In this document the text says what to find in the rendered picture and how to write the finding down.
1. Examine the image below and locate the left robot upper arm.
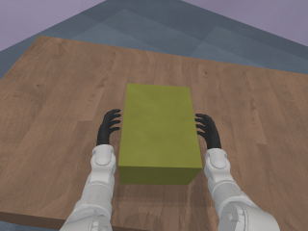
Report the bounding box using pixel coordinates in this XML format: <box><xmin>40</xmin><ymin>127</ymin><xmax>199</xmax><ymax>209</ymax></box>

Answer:
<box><xmin>60</xmin><ymin>214</ymin><xmax>113</xmax><ymax>231</ymax></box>

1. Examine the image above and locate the robot left hand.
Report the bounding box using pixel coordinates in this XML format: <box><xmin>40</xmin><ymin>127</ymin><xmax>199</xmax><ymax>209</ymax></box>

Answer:
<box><xmin>96</xmin><ymin>109</ymin><xmax>121</xmax><ymax>146</ymax></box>

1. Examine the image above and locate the left robot forearm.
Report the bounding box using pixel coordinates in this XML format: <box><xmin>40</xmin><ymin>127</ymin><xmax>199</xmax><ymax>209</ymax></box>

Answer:
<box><xmin>64</xmin><ymin>144</ymin><xmax>116</xmax><ymax>224</ymax></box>

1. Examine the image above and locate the right robot upper arm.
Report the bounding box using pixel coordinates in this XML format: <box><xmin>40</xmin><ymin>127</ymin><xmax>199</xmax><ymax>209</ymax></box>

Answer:
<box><xmin>218</xmin><ymin>201</ymin><xmax>280</xmax><ymax>231</ymax></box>

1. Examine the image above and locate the right robot forearm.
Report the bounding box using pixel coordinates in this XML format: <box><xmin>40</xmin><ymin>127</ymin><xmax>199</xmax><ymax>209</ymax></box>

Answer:
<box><xmin>204</xmin><ymin>148</ymin><xmax>280</xmax><ymax>231</ymax></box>

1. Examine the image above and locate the carton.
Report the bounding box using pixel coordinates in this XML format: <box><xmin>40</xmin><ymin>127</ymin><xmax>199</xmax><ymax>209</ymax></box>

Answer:
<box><xmin>117</xmin><ymin>83</ymin><xmax>203</xmax><ymax>185</ymax></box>

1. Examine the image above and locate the robot right hand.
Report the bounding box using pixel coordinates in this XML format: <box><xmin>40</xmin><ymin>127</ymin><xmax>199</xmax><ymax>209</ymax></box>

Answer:
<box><xmin>194</xmin><ymin>114</ymin><xmax>221</xmax><ymax>150</ymax></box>

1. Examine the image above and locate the pedestal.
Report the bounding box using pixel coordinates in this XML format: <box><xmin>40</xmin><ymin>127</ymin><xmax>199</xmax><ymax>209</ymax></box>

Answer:
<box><xmin>0</xmin><ymin>35</ymin><xmax>308</xmax><ymax>231</ymax></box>

